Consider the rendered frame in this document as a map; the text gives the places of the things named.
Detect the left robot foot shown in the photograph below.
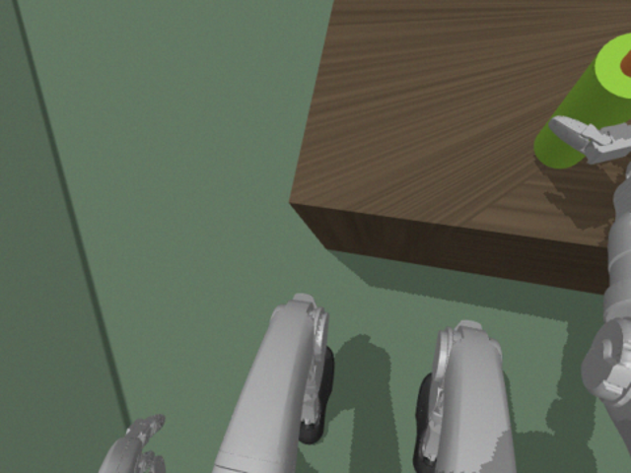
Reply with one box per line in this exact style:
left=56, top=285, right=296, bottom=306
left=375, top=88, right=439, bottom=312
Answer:
left=299, top=346, right=334, bottom=444

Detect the left robot hand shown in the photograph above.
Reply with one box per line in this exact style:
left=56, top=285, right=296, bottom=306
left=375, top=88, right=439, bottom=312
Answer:
left=99, top=414, right=166, bottom=473

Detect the right robot arm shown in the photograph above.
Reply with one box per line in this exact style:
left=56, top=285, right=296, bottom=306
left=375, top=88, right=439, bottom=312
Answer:
left=581, top=162, right=631, bottom=457

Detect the right robot foot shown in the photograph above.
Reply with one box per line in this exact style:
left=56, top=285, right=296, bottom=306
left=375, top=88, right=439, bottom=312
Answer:
left=413, top=373, right=437, bottom=473

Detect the bottle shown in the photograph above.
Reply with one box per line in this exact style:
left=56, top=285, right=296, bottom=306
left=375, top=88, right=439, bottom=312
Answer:
left=533, top=34, right=631, bottom=169

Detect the right robot hand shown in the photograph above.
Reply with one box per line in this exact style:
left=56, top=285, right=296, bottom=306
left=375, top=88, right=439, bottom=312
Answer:
left=548, top=116, right=631, bottom=165

